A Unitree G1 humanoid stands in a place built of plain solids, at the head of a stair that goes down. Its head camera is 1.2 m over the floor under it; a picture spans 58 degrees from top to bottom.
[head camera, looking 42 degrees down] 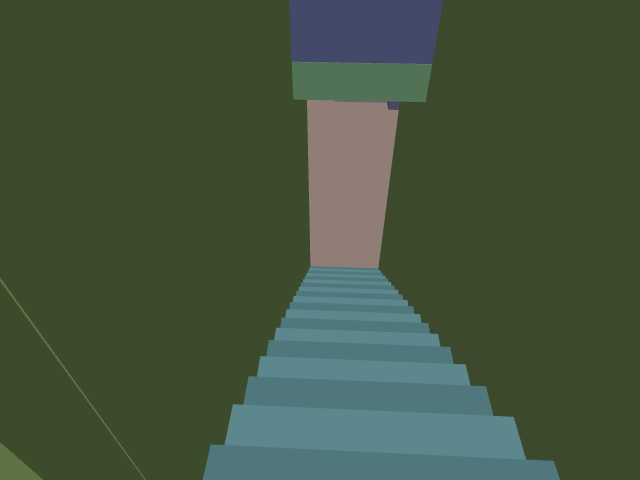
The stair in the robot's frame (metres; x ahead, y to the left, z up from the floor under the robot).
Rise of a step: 0.19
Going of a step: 0.23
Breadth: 1.07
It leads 3 degrees to the right of straight ahead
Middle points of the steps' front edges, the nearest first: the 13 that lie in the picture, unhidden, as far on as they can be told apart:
0.56 -0.19 -0.19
0.79 -0.20 -0.38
1.02 -0.21 -0.57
1.25 -0.22 -0.76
1.48 -0.23 -0.95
1.71 -0.24 -1.14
1.95 -0.25 -1.33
2.18 -0.26 -1.52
2.41 -0.27 -1.71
2.64 -0.28 -1.90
2.87 -0.29 -2.09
3.10 -0.30 -2.28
3.33 -0.31 -2.47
